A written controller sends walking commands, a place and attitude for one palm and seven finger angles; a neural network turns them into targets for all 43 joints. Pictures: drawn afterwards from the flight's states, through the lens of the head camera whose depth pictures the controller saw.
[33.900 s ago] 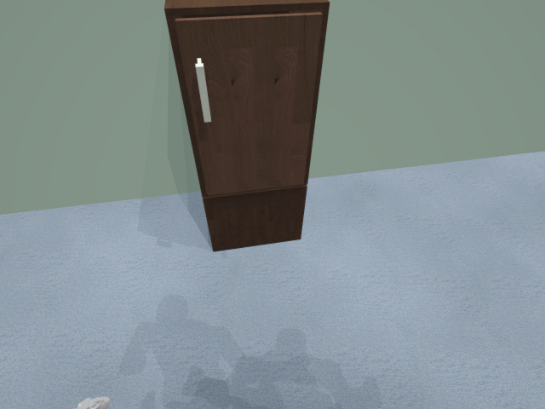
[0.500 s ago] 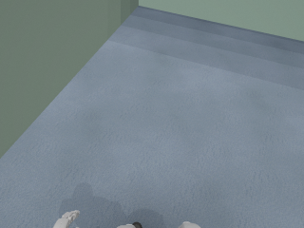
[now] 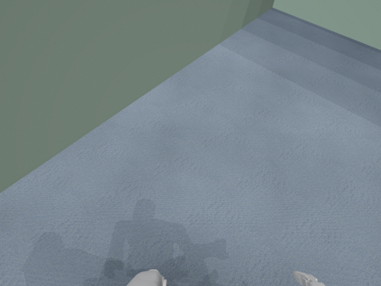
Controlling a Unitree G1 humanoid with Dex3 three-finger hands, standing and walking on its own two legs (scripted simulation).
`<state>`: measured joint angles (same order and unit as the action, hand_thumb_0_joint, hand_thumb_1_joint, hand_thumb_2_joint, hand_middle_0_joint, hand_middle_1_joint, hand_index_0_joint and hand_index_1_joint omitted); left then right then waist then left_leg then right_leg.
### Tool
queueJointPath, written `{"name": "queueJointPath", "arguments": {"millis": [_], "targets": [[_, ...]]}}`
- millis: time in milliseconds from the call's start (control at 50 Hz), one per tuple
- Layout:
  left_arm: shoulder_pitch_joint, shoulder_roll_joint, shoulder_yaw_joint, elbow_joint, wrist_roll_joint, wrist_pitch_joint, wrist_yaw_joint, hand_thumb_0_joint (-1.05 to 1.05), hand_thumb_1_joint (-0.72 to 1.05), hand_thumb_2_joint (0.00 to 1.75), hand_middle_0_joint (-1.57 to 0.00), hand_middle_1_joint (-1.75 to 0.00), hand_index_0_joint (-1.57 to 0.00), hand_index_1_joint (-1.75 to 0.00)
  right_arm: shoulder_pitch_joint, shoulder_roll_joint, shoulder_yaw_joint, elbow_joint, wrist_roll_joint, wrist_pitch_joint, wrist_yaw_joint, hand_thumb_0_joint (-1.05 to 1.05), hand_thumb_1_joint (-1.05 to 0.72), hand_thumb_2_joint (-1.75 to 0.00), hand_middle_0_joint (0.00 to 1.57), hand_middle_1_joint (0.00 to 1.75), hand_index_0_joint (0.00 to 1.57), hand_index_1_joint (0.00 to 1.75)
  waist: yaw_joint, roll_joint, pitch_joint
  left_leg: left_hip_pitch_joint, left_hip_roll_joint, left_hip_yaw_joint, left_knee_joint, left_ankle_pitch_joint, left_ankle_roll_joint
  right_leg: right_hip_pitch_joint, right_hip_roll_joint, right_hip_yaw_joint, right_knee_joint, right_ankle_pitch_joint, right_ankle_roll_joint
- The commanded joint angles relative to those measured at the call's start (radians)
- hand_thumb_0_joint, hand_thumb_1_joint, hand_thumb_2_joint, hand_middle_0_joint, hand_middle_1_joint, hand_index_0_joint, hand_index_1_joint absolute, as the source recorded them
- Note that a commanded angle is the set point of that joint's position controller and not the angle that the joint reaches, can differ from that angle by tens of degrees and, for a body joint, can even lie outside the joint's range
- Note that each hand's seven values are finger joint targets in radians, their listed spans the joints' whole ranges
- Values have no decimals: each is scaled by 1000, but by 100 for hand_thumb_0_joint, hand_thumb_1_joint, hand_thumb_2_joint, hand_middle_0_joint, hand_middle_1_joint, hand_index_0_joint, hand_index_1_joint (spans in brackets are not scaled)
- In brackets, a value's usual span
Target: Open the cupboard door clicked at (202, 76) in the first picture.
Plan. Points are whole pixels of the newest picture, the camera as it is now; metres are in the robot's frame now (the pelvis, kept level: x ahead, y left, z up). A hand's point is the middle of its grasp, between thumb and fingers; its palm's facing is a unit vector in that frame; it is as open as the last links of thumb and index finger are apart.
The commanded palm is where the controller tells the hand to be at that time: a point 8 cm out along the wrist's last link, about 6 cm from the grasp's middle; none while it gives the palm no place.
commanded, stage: turn to face it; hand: left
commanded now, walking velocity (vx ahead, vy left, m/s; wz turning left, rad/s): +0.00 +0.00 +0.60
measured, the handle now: out of the picture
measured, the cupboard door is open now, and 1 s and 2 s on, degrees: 50 50 50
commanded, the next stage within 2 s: none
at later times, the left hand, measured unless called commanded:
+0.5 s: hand out of the picture +0.08 +0.18 -0.14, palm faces +0.29 -0.91 -0.29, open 7.3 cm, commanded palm none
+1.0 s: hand out of the picture +0.01 +0.20 -0.16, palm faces +0.58 -0.77 -0.26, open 7.4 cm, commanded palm none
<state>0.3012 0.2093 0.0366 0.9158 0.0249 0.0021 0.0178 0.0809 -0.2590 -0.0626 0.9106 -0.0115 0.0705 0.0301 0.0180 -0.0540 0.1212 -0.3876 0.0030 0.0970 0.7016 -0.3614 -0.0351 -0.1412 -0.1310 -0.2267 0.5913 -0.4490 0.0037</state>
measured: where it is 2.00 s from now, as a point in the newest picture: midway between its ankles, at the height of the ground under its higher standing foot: outside the picture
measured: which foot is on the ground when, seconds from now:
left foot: up 0.00-0.02, down 0.04-0.38, up 0.40-0.72, down 0.74-1.00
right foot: down 0.00-0.04, up 0.06-0.38, down 0.40-0.74, up 0.76-1.00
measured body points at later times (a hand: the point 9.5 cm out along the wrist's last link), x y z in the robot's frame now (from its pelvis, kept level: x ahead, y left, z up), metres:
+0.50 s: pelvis +0.04 -0.04 +0.00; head +0.09 -0.05 +0.45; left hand +0.06 +0.23 -0.12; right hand +0.20 -0.27 -0.15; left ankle -0.02 +0.08 -0.66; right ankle +0.07 -0.16 -0.73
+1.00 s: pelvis +0.06 -0.03 +0.01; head +0.09 +0.01 +0.46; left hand -0.02 +0.24 -0.14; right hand +0.28 -0.19 -0.12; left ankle +0.02 +0.07 -0.73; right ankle +0.13 -0.17 -0.67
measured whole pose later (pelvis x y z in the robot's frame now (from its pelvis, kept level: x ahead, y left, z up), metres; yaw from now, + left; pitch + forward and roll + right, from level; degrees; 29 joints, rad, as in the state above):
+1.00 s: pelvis +0.06 -0.03 +0.01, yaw +35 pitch +2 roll -1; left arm 0.16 0.26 0.07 0.88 0.02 0.05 0.01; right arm 0.16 -0.21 -0.04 0.90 -0.02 0.03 0.00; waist 0.00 -0.03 0.08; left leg -0.31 -0.02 -0.03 0.50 -0.22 0.02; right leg -0.48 -0.08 -0.01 1.00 -0.42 0.08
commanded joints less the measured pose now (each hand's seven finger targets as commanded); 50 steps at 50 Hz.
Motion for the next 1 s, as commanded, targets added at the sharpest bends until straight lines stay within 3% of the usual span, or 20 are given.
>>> {"name": "queueJointPath", "arguments": {"millis": [0,20,40,120,260,320,340,360,380,400,480,620,680,700,720,740,760,780,840,980], "targets": [[-30,162,50,-100,-22,-13,-2,0,90,90,-20,-30,-20,-30,225,-216,-55,-33,-19,-52,-14,0,-90,-90,20,30,20,30,-140,185,-303,516,248,-312,-214,629,178,-314,-46,34,469,283,50],[-82,120,33,-146,-23,-5,2,0,90,90,-20,-30,-20,-30,285,-287,-67,-27,-4,-51,-24,0,-90,-90,20,30,20,30,-150,315,-336,536,444,-584,-250,1044,329,-464,42,132,655,-233,78],[-105,154,42,-160,-14,11,11,0,90,90,-20,-30,-20,-30,263,-280,-63,-21,-1,-45,-28,0,-90,-90,20,30,20,30,-131,153,-309,462,463,-496,-268,820,345,-470,8,239,682,-216,65],[-76,133,53,-96,-3,35,-6,0,90,90,-20,-30,-20,-30,18,-180,-33,-86,-12,-52,-44,0,-90,-90,20,30,20,30,-21,235,-104,103,237,-329,-377,292,199,-382,16,236,559,9,76],[-84,110,47,-114,-4,26,-11,0,90,90,-20,-30,-20,-30,37,-193,-50,-94,-16,-47,-34,0,-90,-90,20,30,20,30,-22,214,-146,90,182,-364,-346,220,184,-243,98,179,216,44,74],[-21,120,52,-108,-9,7,-7,0,90,90,-20,-30,-20,-30,12,-178,-57,-107,-9,-42,-34,0,-90,-90,20,30,20,30,15,220,-173,26,148,-377,-241,302,151,-59,122,170,-27,162,67],[27,159,61,-104,-5,-6,-2,0,90,90,-20,-30,-20,-30,11,-146,-53,-115,0,-44,-31,0,-90,-90,20,30,20,30,42,116,-198,-57,91,-344,-141,226,105,70,58,232,-181,226,55],[53,259,82,-102,12,-19,9,0,90,90,-20,-30,-20,-30,35,-66,-44,-130,9,-47,-26,0,-90,-90,20,30,20,30,51,-194,-226,-220,-57,-169,112,-63,16,184,-225,529,-308,291,-30],[41,301,81,-116,7,-15,13,0,90,90,-20,-30,-20,-30,18,-84,-47,-146,4,-45,-23,0,-90,-90,20,30,20,30,56,-267,-219,-218,-60,-139,361,-285,-2,77,-394,642,-320,426,-136],[2,258,70,-119,3,-14,16,0,90,90,-20,-30,-20,-30,28,-89,-46,-138,-3,-38,-18,0,-90,-90,20,30,20,30,28,-173,-188,-219,-16,-179,488,-237,8,23,-355,543,-293,423,-167],[-96,163,44,-131,0,-12,17,0,90,90,-20,-30,-20,-30,37,-54,-36,-87,0,-19,-2,0,-90,-90,20,30,20,30,-22,-191,-137,-206,29,-102,481,-88,-31,25,-190,243,-226,655,-108],[16,218,68,-88,6,-11,15,0,90,90,-20,-30,-20,-30,-24,-16,-9,-96,6,-34,4,0,-90,-90,20,30,20,30,37,-162,-172,-70,3,17,45,-92,-17,151,-228,152,-114,864,-106],[-23,217,72,-85,-4,-7,6,0,90,90,-20,-30,-20,-30,73,-57,-19,-75,0,-43,0,0,-90,-90,20,30,20,30,-25,-119,-202,148,-11,21,-188,105,6,31,-207,81,25,750,-38],[-38,192,67,-100,-12,-2,2,0,90,90,-20,-30,-20,-30,157,-123,-37,-54,-5,-50,-3,0,-90,-90,20,30,20,30,-77,30,-255,337,73,-80,-263,297,42,-121,-173,45,183,550,9],[-80,111,48,-145,-20,4,-6,0,90,90,-20,-30,-20,-30,240,-247,-69,-46,-13,-56,-13,0,-90,-90,20,30,20,30,-124,361,-261,451,379,-513,-320,681,203,-429,-5,31,430,-159,96],[-150,120,42,-170,-9,19,2,0,90,90,-20,-30,-20,-30,287,-273,-72,-21,-8,-47,-25,0,-90,-90,20,30,20,30,-137,296,-275,429,445,-555,-313,783,296,-480,11,175,551,-249,81],[-151,131,46,-184,-9,22,2,0,90,90,-20,-30,-20,-30,245,-266,-67,-38,-13,-46,-29,0,-90,-90,20,30,20,30,-112,211,-237,346,428,-483,-333,544,303,-472,-7,210,592,-185,69],[-174,115,51,-160,-4,24,3,0,90,90,-20,-30,-20,-30,190,-212,-58,-54,-14,-52,-38,0,-90,-90,20,30,20,30,-93,273,-208,283,341,-464,-349,471,262,-479,-7,222,591,-115,70],[-123,123,54,-104,-2,30,-9,0,90,90,-20,-30,-20,-30,98,-161,-36,-72,-11,-60,-48,0,-90,-90,20,30,20,30,-36,205,-161,220,236,-350,-364,437,193,-440,20,238,573,38,77],[-151,105,44,-124,-9,27,-7,0,90,90,-20,-30,-20,-30,117,-173,-46,-62,-16,-54,-42,0,-90,-90,20,30,20,30,-42,197,-171,207,209,-379,-346,390,197,-317,79,211,276,18,77]]}}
